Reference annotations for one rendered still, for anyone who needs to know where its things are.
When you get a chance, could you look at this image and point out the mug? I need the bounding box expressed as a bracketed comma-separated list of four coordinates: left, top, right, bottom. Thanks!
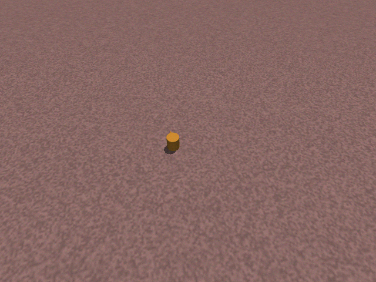
[166, 131, 180, 151]

